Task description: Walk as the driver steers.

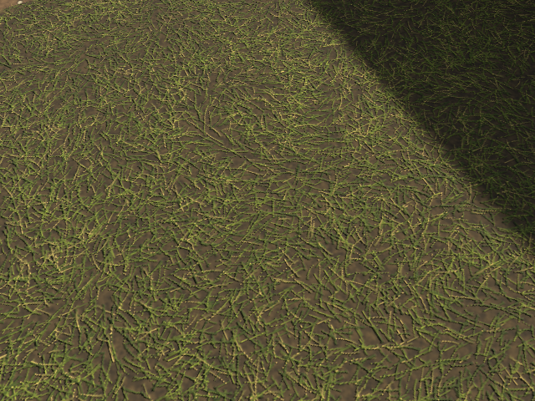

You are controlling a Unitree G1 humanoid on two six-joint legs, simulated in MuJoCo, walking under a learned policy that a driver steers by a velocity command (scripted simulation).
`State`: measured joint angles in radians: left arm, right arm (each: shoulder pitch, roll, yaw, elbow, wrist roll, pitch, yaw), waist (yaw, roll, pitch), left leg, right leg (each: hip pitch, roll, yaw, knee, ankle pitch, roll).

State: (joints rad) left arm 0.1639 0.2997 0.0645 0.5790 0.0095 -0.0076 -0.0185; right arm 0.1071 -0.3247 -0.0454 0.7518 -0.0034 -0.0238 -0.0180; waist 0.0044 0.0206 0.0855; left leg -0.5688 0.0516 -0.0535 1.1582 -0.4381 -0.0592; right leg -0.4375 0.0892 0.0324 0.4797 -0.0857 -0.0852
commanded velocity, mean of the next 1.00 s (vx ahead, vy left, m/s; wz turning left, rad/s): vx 0.15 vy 0.00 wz -0.05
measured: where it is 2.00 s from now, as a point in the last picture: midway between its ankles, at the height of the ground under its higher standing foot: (223, 264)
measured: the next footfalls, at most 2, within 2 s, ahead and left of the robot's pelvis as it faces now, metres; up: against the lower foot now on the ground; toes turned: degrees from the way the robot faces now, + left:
left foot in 0.24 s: +0.11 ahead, +0.17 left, +0.00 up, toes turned -3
left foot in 1.24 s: +0.50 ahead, +0.17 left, +0.00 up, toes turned +10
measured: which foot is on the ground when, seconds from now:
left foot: up 0.00-0.22, down 0.24-0.78, up 0.80-1.00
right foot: down 0.00-1.00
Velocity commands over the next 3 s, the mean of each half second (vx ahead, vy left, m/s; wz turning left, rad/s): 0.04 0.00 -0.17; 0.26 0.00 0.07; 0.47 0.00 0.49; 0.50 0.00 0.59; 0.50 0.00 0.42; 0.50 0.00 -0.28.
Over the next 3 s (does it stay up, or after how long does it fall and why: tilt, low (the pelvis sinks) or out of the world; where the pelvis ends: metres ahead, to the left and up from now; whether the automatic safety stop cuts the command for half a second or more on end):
stays up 1.19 0.54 0.01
